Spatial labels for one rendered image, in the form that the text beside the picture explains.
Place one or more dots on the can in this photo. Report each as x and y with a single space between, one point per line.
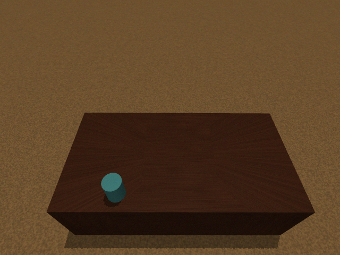
113 187

